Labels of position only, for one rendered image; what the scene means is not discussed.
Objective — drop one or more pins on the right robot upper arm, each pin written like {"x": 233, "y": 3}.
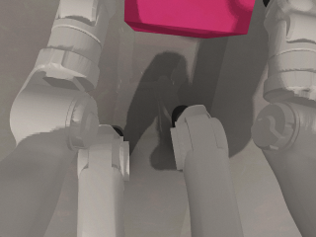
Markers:
{"x": 286, "y": 133}

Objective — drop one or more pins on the robot left shin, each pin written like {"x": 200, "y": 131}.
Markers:
{"x": 83, "y": 154}

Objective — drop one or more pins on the left robot upper arm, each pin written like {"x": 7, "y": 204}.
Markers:
{"x": 50, "y": 124}

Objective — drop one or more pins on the robot left forearm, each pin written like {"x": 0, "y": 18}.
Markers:
{"x": 72, "y": 55}

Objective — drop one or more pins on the robot right forearm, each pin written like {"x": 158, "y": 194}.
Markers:
{"x": 291, "y": 26}

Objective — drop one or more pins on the carton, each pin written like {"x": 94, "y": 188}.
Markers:
{"x": 204, "y": 19}

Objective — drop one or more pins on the robot right thigh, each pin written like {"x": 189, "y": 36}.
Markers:
{"x": 212, "y": 199}

